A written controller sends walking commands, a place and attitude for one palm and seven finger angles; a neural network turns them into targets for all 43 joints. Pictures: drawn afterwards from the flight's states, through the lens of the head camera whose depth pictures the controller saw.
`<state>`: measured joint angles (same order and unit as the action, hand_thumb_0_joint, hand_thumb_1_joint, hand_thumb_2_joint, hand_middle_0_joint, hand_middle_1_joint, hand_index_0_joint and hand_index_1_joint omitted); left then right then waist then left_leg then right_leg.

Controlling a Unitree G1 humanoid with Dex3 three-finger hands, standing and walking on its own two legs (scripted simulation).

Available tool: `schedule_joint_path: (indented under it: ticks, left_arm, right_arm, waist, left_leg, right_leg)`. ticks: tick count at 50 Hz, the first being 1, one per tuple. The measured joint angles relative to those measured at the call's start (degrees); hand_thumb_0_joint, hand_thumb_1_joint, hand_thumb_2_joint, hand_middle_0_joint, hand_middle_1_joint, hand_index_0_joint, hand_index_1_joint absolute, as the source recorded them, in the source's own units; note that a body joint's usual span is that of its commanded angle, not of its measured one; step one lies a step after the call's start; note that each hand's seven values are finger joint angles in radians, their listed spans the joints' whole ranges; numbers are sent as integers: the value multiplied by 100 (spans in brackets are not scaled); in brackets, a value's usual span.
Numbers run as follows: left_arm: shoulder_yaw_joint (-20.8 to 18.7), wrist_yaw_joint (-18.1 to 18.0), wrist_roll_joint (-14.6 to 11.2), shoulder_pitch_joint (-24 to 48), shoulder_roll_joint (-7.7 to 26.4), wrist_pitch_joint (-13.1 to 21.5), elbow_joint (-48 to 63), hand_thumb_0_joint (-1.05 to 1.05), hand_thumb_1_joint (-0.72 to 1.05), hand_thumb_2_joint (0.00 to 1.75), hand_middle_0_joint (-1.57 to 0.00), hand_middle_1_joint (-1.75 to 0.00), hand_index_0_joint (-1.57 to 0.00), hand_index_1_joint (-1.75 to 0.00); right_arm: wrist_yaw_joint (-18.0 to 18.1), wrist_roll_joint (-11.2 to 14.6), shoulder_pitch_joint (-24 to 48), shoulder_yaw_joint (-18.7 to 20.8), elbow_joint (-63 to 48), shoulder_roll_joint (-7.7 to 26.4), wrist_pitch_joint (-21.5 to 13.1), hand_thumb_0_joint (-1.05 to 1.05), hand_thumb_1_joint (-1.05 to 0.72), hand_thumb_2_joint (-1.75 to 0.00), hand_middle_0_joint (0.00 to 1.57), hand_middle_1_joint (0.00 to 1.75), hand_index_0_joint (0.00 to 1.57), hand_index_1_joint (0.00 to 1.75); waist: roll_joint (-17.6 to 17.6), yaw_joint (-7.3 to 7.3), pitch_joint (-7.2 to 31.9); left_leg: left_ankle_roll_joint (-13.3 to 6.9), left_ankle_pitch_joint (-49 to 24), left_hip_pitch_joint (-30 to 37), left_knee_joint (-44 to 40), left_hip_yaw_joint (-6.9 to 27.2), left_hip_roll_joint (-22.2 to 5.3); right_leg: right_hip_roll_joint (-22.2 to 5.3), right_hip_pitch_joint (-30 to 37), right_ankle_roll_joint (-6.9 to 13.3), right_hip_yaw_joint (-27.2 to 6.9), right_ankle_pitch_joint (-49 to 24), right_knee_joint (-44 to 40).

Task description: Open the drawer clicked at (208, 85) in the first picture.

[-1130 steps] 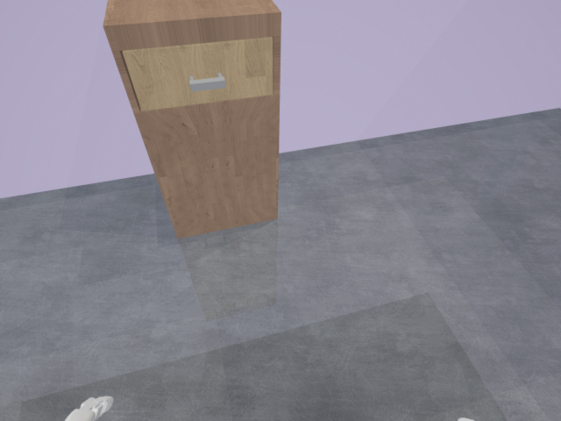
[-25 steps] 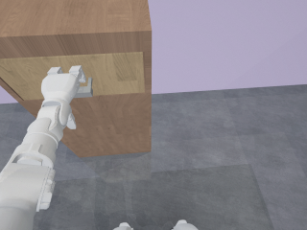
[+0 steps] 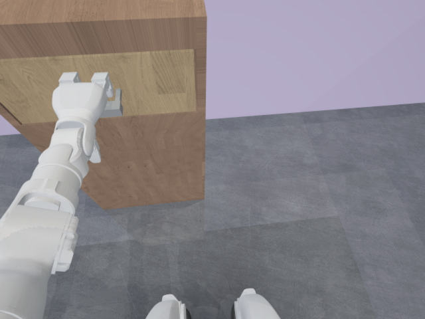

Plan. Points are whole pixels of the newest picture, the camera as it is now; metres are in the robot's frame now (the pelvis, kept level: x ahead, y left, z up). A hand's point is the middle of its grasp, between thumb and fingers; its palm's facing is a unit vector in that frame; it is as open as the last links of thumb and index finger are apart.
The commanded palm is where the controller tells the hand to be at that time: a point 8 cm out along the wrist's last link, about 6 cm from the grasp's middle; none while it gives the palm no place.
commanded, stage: lower the fingers behind the handle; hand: left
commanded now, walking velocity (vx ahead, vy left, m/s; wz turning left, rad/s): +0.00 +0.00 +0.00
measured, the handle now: (97, 102) +0.55 +0.21 +0.03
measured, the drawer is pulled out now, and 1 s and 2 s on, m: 0.00 0.00 0.00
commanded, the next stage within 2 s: lift the fingers back up to retry in 0.32 s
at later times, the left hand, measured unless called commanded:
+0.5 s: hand (92, 117) +0.50 +0.21 +0.03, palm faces -0.05 +0.02 -1.00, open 13.8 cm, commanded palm +0.49 +0.20 +0.07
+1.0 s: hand (88, 106) +0.51 +0.21 +0.06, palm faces -0.06 -0.03 -1.00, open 13.5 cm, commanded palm +0.49 +0.22 +0.14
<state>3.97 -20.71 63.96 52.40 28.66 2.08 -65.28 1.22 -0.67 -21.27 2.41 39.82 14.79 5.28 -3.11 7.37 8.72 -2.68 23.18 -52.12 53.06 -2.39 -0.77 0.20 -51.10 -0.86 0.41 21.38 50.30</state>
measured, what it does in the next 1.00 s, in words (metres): stands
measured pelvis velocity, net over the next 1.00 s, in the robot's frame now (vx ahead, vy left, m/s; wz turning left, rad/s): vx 0.03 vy -0.01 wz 0.01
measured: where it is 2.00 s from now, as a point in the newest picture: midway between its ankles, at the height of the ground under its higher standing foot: outside the picture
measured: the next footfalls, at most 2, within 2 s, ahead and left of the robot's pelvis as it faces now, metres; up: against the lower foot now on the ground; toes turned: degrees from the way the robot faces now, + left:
none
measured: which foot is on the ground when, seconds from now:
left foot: down 0.00-1.00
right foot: down 0.00-1.00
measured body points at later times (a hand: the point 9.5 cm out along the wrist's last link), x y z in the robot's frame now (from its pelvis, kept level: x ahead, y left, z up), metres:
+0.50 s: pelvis -0.01 +0.00 -0.01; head +0.11 -0.01 +0.43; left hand +0.50 +0.21 +0.09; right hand -0.02 -0.28 -0.13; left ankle +0.01 +0.09 -0.68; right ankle +0.02 -0.13 -0.68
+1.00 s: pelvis +0.03 -0.01 +0.03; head +0.13 -0.02 +0.47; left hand +0.51 +0.21 +0.12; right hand +0.05 -0.28 -0.11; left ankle +0.01 +0.09 -0.68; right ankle +0.02 -0.13 -0.68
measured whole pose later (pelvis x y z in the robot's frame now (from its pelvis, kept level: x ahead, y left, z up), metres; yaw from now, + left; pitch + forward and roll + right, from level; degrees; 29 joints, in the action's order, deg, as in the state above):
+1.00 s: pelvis +0.03 -0.01 +0.03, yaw +0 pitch +18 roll -1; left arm 1.5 -16.3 61.5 45.7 27.1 2.7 -58.2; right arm 1.9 -0.1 -19.6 3.2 40.4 14.9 5.8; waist -4.0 5.9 7.3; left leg -1.7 21.6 -39.6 42.9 -1.8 -0.9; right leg 0.7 -38.6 -0.1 0.8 19.9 40.2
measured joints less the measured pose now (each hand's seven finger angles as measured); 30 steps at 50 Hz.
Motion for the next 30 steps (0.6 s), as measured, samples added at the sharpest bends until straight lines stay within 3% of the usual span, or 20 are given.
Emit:
schedule_joint_path:
  ticks: [16, 30]
  left_arm:
    - [116, 134, -82, 462, 89, -282, -266, 0, -49, 30, -28, -134, -33, -121]
    - [-24, 373, -193, 105, 134, -18, 104, 0, -49, 30, -26, -128, -32, -120]
  right_arm:
    - [42, 21, -39, -75, 24, 3, -167, 0, -90, -90, 20, 30, 20, 29]
    - [75, 24, -84, -26, 20, -4, -175, 0, -90, -90, 20, 30, 20, 29]
  waist:
    - [-36, 120, -41]
    - [-67, 39, -60]
  left_leg:
    - [1, -56, -341, 191, 42, 11]
    - [50, -61, -114, 25, 80, -21]
  right_leg:
    - [-13, -324, 4, 40, -38, 191]
    - [26, -88, 46, 72, -47, 10]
